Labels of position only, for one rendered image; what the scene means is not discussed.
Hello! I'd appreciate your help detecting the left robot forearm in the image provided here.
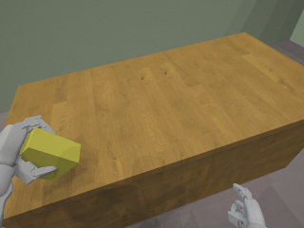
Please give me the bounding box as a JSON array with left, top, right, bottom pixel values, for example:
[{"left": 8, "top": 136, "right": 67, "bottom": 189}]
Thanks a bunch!
[{"left": 0, "top": 163, "right": 16, "bottom": 228}]

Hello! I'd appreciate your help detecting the sponge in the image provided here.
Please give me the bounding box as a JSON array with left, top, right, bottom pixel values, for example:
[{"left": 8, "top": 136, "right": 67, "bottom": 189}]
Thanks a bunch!
[{"left": 19, "top": 127, "right": 81, "bottom": 181}]

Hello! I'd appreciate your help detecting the left robot hand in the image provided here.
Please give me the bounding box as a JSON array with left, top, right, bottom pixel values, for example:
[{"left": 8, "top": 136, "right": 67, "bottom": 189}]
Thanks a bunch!
[{"left": 0, "top": 115, "right": 57, "bottom": 184}]

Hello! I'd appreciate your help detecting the right robot hand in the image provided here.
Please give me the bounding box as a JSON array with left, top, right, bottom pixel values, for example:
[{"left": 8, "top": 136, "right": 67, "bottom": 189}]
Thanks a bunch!
[{"left": 228, "top": 183, "right": 266, "bottom": 228}]

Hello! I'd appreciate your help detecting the table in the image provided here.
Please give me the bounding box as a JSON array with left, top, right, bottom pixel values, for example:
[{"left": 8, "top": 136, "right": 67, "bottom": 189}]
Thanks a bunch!
[{"left": 2, "top": 32, "right": 304, "bottom": 228}]

